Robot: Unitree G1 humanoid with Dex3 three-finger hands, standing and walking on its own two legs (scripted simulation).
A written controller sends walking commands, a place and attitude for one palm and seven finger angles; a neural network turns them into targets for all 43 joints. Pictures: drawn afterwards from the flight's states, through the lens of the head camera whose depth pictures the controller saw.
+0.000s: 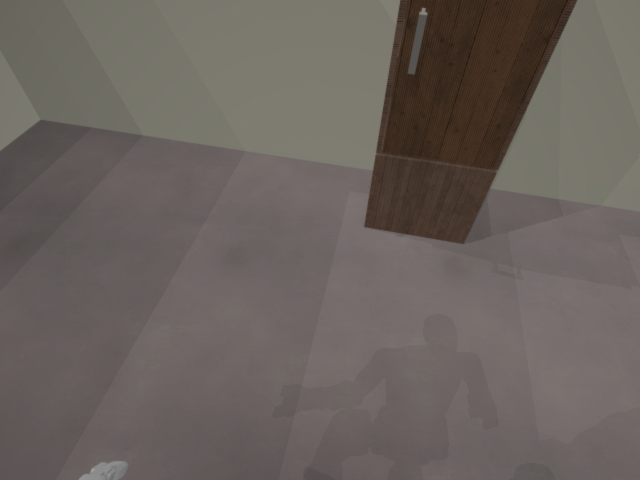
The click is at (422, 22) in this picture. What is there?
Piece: cupboard door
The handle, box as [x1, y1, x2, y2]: [408, 8, 427, 74]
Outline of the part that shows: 425,8 422,8 419,12 408,73 414,74 427,13 424,11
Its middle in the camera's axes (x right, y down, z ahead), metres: +0.26 -0.54 +1.06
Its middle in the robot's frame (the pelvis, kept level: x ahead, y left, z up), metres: +1.17 -0.21 +0.05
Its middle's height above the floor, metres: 0.82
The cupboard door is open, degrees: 0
